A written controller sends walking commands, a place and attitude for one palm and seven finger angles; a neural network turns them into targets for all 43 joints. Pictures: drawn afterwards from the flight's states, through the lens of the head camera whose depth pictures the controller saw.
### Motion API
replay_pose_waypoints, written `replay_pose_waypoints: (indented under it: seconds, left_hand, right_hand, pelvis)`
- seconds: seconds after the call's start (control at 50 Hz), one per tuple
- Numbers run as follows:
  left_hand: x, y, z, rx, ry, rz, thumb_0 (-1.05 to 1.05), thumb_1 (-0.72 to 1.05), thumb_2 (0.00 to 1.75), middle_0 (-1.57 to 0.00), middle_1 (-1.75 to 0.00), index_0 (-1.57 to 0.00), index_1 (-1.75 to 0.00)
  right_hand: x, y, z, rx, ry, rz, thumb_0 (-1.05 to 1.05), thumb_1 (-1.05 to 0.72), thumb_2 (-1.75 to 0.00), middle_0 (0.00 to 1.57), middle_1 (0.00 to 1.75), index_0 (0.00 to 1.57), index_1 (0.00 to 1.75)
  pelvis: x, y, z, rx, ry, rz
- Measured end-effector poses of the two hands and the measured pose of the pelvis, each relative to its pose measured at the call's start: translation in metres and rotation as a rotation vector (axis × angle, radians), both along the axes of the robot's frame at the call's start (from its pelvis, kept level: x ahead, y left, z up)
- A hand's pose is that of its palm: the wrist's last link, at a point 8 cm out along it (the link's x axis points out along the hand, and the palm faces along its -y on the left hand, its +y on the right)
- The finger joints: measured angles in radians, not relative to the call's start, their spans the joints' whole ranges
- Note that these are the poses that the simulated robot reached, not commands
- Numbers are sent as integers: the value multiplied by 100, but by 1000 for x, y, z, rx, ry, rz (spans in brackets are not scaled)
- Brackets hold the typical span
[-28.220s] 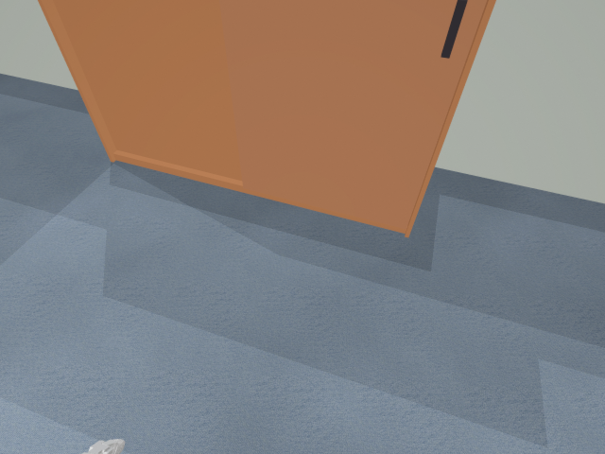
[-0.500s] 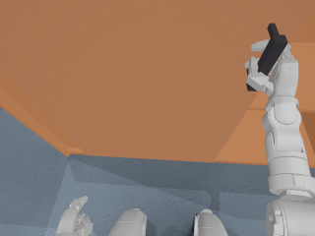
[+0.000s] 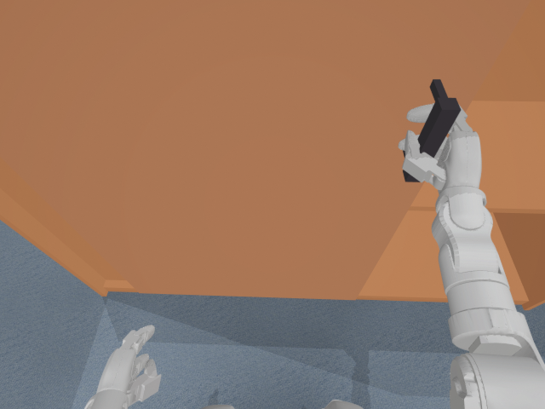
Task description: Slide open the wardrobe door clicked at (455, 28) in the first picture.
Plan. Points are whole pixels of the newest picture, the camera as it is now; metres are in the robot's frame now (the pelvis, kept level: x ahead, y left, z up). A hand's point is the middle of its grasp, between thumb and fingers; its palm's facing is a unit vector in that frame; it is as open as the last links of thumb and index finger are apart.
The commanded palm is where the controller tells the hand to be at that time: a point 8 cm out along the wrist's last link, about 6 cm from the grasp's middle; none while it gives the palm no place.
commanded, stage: stop walking and hold the door there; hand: right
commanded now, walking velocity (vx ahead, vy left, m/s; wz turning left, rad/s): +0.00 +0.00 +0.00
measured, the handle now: (424, 133) +0.47 -0.20 +0.13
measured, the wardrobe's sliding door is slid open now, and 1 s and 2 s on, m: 0.62 0.62 0.62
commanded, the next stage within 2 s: loosen the grip on the handle in 0.30 s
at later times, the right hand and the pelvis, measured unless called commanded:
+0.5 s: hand (417, 155) +0.43 -0.18 +0.12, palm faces +0.16 +0.98 -0.08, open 6.1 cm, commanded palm +0.39 -0.22 +0.12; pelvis -0.01 +0.01 +0.00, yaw -1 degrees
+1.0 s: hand (411, 159) +0.43 -0.17 +0.11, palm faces +0.18 +0.97 -0.14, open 14.0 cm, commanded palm +0.39 -0.22 +0.12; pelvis -0.02 +0.00 -0.01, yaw +1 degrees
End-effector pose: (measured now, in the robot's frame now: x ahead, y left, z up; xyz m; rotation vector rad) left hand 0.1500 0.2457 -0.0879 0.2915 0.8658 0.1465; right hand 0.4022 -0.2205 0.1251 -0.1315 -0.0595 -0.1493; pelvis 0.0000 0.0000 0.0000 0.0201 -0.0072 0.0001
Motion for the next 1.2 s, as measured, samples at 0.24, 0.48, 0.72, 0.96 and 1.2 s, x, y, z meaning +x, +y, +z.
replay_pose_waypoints:
  seconds: [0.24,0.48,0.72,0.96,1.2]
  left_hand:
    - [-35,16,-11,-8,70,84,1,90,90,-21,-29,-20,-30]
    - [-74,25,-7,-8,88,123,1,90,90,-21,-29,-20,-30]
    - [-113,30,-9,2,50,118,1,90,90,-21,-29,-20,-30]
    - [-130,17,-18,-18,112,149,1,90,90,-21,-29,-20,-30]
    - [-81,9,-15,-32,62,107,1,90,90,-21,-29,-20,-30]
  right_hand:
    - [-3,2,3,-13,49,-46,-5,-72,-75,45,140,38,140]
    - [2,-6,5,30,121,-20,-5,-62,-74,45,140,40,140]
    - [-7,-3,7,-5,57,-36,0,8,-43,42,137,43,138]
    - [2,-2,-5,-5,41,-35,-1,50,-22,33,124,33,124]
    - [0,-3,-7,4,28,-26,-1,55,-20,33,122,33,119]
  pelvis:
    - [-4,12,1,-6,8,-8]
    - [-11,11,3,-20,40,-8]
    - [-33,6,-7,-19,78,0]
    - [-23,0,-8,-13,105,25]
    - [-6,-1,-7,-10,107,19]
